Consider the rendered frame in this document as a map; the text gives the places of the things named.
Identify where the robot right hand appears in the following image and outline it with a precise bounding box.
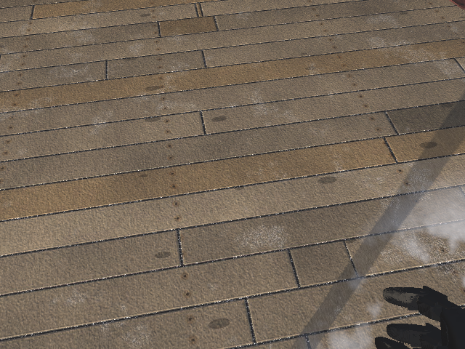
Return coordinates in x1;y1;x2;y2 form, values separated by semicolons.
375;286;465;349

